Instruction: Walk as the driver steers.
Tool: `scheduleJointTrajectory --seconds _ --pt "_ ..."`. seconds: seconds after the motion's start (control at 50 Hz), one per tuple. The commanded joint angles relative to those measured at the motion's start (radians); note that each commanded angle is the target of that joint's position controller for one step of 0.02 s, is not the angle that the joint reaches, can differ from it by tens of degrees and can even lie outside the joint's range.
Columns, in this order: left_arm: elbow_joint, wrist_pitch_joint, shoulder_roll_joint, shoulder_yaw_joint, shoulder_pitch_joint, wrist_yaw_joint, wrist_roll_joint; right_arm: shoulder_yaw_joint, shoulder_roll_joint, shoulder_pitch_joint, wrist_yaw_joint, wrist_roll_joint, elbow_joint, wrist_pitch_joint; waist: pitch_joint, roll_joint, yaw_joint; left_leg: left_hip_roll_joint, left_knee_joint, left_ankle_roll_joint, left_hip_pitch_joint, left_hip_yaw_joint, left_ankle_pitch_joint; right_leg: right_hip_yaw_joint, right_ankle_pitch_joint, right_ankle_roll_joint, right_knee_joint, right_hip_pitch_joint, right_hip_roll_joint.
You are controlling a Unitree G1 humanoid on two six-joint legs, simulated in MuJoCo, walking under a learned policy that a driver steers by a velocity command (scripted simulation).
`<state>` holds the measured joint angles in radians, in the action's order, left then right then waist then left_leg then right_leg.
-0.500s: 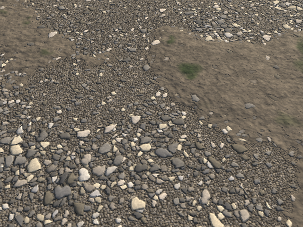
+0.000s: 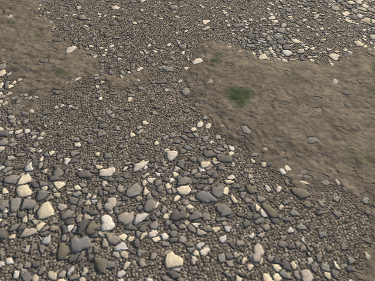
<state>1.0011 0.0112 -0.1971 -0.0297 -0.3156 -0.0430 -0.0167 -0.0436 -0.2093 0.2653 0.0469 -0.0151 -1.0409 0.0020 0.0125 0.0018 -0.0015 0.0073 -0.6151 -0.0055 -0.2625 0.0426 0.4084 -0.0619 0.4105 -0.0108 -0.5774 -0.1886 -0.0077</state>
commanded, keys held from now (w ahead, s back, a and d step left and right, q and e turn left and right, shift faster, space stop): w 1.00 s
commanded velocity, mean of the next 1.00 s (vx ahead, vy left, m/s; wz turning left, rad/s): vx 0.43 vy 0.00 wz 0.00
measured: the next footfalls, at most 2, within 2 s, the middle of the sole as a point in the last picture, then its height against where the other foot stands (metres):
right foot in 0.56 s outside the picture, level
left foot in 1.10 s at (163, 235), level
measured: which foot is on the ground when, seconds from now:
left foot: down 0.00-0.58, up 0.60-1.00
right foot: down 0.00-0.12, up 0.14-0.54, down 0.56-1.00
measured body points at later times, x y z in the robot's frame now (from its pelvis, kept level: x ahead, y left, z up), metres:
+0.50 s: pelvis +0.19 +0.00 +0.00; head +0.22 +0.01 +0.45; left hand +0.42 +0.22 -0.09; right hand +0.06 -0.23 -0.13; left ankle +0.01 +0.12 -0.73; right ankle +0.36 -0.12 -0.71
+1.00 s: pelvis +0.47 -0.02 +0.01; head +0.49 -0.01 +0.46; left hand +0.43 +0.25 -0.13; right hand +0.67 -0.25 -0.09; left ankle +0.66 +0.13 -0.69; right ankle +0.37 -0.11 -0.73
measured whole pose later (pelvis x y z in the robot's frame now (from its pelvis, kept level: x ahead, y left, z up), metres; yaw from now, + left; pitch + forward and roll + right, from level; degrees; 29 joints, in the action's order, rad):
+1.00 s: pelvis +0.47 -0.02 +0.01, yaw +0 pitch +1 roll -2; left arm 1.01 0.09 -0.25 -0.04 -0.38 0.00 -0.02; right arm -0.04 -0.25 0.05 -0.02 -0.02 -0.84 0.09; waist 0.01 -0.04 0.08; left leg 0.10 -0.58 -0.01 -0.64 0.02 -0.08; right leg 0.04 0.25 -0.05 -0.19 0.04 -0.07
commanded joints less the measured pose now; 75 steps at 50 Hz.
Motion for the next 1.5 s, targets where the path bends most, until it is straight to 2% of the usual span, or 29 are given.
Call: scheduleJointTrajectory --seconds 0.02,0.06,0.1,0.12,0.14,0.16,0.18,0.22,0.28,0.36,0.46,0.5,0.54,0.56,0.58,0.6,0.62,0.66,0.74,0.9,1.02,1.06,1.1,1.12,1.14,1.16,1.22,1.3,1.5 --pt "-0.020 0.037 -0.166 -0.037 -0.084 0.003 -0.016 -0.009 -0.063 -0.040 -0.013 -0.008 0.060 0.054 0.152 0.130 0.031 -0.036 -0.023 -0.032 -0.157 -0.067 0.124 -0.250 0.419 -0.147 0.302 -0.098 0.158" --pt "-0.025 0.046 -0.190 -0.046 -0.063 0.011 -0.018 -0.005 -0.044 -0.036 -0.033 -0.014 0.065 0.081 0.155 0.190 0.013 -0.027 -0.103 -0.051 -0.130 -0.078 0.023 -0.385 0.400 -0.202 0.369 -0.120 0.251" --pt "-0.057 0.046 -0.167 -0.035 0.032 0.017 -0.022 -0.005 -0.033 0.088 -0.042 -0.024 0.025 0.095 0.162 0.161 -0.068 -0.029 0.088 -0.088 0.088 -0.073 0.025 -0.286 0.311 -0.157 0.305 -0.247 0.191" --pt "-0.082 0.050 -0.133 -0.024 0.090 0.018 -0.023 -0.018 -0.075 0.190 -0.042 -0.018 -0.013 0.099 0.149 0.078 -0.106 0.012 0.170 -0.100 0.210 0.022 0.003 -0.166 0.173 -0.104 0.164 -0.324 0.110" --pt "-0.117 0.066 -0.069 -0.010 0.134 0.016 -0.019 -0.047 -0.177 0.324 -0.048 -0.017 -0.051 0.105 0.111 -0.182 -0.140 0.168 0.327 -0.178 0.330 0.331 0.115 0.042 0.020 -0.028 -0.178 -0.444 -0.028" --pt "-0.149 0.089 -0.083 -0.014 0.151 0.012 -0.022 -0.056 -0.241 0.405 -0.063 -0.001 -0.059 0.116 0.080 -0.317 -0.153 0.364 0.455 -0.291 0.413 0.697 0.056 0.022 0.136 -0.016 -0.441 -0.596 -0.059" --pt "-0.143 0.102 -0.118 -0.023 0.132 0.020 -0.031 -0.031 -0.170 0.319 -0.065 0.014 -0.038 0.126 0.108 -0.174 -0.092 0.382 0.434 -0.289 0.398 0.672 -0.006 -0.048 0.110 -0.040 -0.586 -0.660 0.002" --pt "-0.115 0.114 -0.106 -0.023 0.098 0.037 -0.029 -0.016 -0.129 0.218 -0.068 0.008 0.004 0.129 0.110 -0.085 -0.046 0.310 0.432 -0.229 0.389 0.452 -0.111 -0.027 -0.063 -0.077 -0.606 -0.692 0.072" --pt "-0.132 0.110 -0.103 -0.033 0.163 0.054 -0.010 0.011 -0.069 0.241 -0.060 0.012 -0.001 0.103 0.087 -0.102 -0.049 0.220 0.459 -0.171 0.369 0.223 -0.397 0.038 -0.194 -0.056 -0.473 -0.633 0.107" --pt "-0.201 0.099 -0.040 -0.006 0.337 0.068 -0.006 0.010 -0.122 0.249 -0.030 0.015 0.014 0.084 0.114 -0.085 -0.071 0.172 0.503 -0.170 0.231 0.095 -0.425 0.104 -0.343 -0.003 -0.163 -0.514 0.065" --pt "-0.247 0.093 -0.101 -0.008 0.427 0.083 -0.017 -0.008 -0.165 0.267 -0.023 -0.009 0.004 0.090 0.146 -0.116 -0.053 0.227 0.526 -0.164 0.228 0.070 -0.433 0.091 -0.425 -0.027 0.020 -0.375 0.042" --pt "-0.243 0.098 -0.140 -0.023 0.382 0.086 -0.014 -0.016 -0.177 0.246 -0.024 -0.004 0.011 0.081 0.097 -0.116 -0.006 0.244 0.430 -0.140 0.305 0.049 -0.673 0.097 -0.385 -0.062 0.043 -0.300 0.020" --pt "-0.171 0.095 -0.203 -0.061 0.142 0.078 -0.017 -0.017 -0.179 0.223 -0.026 0.012 0.026 0.065 -0.065 -0.122 0.117 0.196 0.129 -0.102 0.283 -0.005 -0.992 0.135 -0.346 -0.110 0.035 0.009 -0.038" --pt "-0.128 0.089 -0.257 -0.081 -0.044 0.069 -0.014 -0.006 -0.161 0.211 -0.029 0.025 0.051 0.061 -0.190 -0.072 0.191 0.153 -0.149 -0.072 0.089 -0.024 -0.821 -0.004 -0.301 -0.163 0.015 0.305 0.083" --pt "-0.097 0.083 -0.348 -0.098 -0.158 0.071 0.010 0.034 -0.010 0.338 -0.039 0.019 0.067 0.078 -0.370 0.221 0.128 -0.041 -0.573 -0.003 -0.271 -0.044 -0.206 -0.517 -0.014 -0.331 0.144 0.628 0.359" --pt "-0.098 0.085 -0.264 -0.071 -0.120 0.076 0.006 0.026 -0.057 0.311 -0.046 -0.003 0.055 0.109 -0.372 0.226 0.133 -0.052 -0.728 -0.027 -0.383 0.103 0.129 -0.752 0.088 -0.333 0.322 0.591 0.391" --pt "-0.110 0.091 -0.212 -0.053 -0.010 0.077 0.000 0.002 -0.139 0.200 -0.050 -0.034 0.097 0.127 -0.179 0.183 0.101 0.008 -0.777 -0.050 -0.475 0.084 0.069 -0.600 0.068 -0.276 0.336 0.433 0.361" --pt "-0.139 0.100 -0.157 -0.035 0.142 0.083 0.013 -0.009 -0.150 0.097 -0.037 -0.022 0.121 0.131 -0.047 0.033 0.034 0.104 -0.677 -0.057 -0.392 0.045 -0.101 -0.335 -0.175 -0.228 0.379 0.128 0.285" --pt "-0.101 0.111 -0.132 -0.024 0.135 0.084 0.019 -0.014 -0.095 0.126 -0.030 -0.002 0.123 0.083 0.001 0.070 -0.036 0.153 -0.542 -0.034 -0.289 0.026 -0.173 -0.137 -0.308 -0.233 0.465 -0.062 0.206" --pt "-0.051 0.097 -0.206 -0.033 -0.022 0.041 0.005 -0.007 -0.090 -0.215 -0.046 0.006 0.240 0.095 0.063 0.034 0.052 0.109 -0.045 0.007 -0.376 -0.033 -0.538 -0.022 -0.377 -0.198 0.497 0.027 0.178" --pt "-0.009 0.065 -0.223 -0.043 -0.107 0.035 -0.004 -0.002 -0.117 -0.332 -0.082 -0.005 0.306 0.107 0.079 0.040 0.067 0.080 0.097 -0.033 -0.399 -0.024 -0.419 -0.038 -0.451 -0.177 0.392 0.248 0.264" --pt "-0.016 0.054 -0.240 -0.049 -0.081 0.034 -0.002 -0.015 -0.152 -0.263 -0.086 -0.006 0.298 0.111 0.030 0.069 0.017 0.042 0.119 -0.063 -0.270 -0.056 -0.341 -0.029 -0.655 -0.155 0.297 0.276 0.265" --pt "-0.038 0.045 -0.205 -0.033 -0.061 0.035 0.014 -0.060 -0.242 0.045 -0.075 -0.001 0.213 0.112 -0.176 0.046 -0.123 0.049 0.103 -0.131 0.180 -0.043 -0.360 0.046 -0.791 -0.104 -0.082 0.132 0.169" --pt "-0.056 0.062 -0.099 0.000 -0.167 0.044 0.019 -0.085 -0.343 0.187 -0.070 0.020 0.185 0.106 -0.345 -0.156 -0.109 0.308 0.118 -0.276 0.610 0.368 -0.243 0.111 -0.442 -0.028 -0.488 -0.278 0.025" --pt "-0.040 0.088 -0.085 0.009 -0.175 0.049 0.010 -0.069 -0.290 0.216 -0.073 0.011 0.174 0.100 -0.421 -0.258 -0.113 0.398 0.288 -0.330 0.695 0.692 -0.135 -0.008 0.141 -0.018 -0.683 -0.459 -0.059" --pt "-0.064 0.107 -0.195 -0.020 -0.089 0.055 -0.019 -0.047 -0.230 0.144 -0.073 0.006 0.182 0.101 -0.286 -0.190 -0.107 0.367 0.314 -0.278 0.587 0.594 -0.085 -0.065 0.116 -0.042 -0.766 -0.553 0.007" --pt "-0.093 0.102 -0.190 -0.033 0.026 0.042 -0.007 -0.019 -0.146 -0.055 -0.077 0.023 0.221 0.110 -0.060 -0.069 -0.015 0.255 0.407 -0.214 0.190 0.264 -0.293 -0.016 -0.110 -0.049 -0.613 -0.465 0.140" --pt "-0.095 0.062 -0.132 -0.029 0.017 0.037 0.005 -0.024 -0.164 -0.031 -0.078 0.021 0.189 0.120 -0.013 -0.066 0.026 0.212 0.488 -0.233 0.083 0.133 -0.428 0.002 -0.211 -0.016 -0.497 -0.430 0.158" --pt "-0.208 0.081 -0.110 -0.017 0.358 0.064 0.002 -0.032 -0.202 0.141 -0.042 0.002 0.102 0.091 0.070 -0.054 -0.071 0.201 0.496 -0.192 0.225 0.017 -0.429 0.055 -0.521 0.000 0.006 -0.475 0.099"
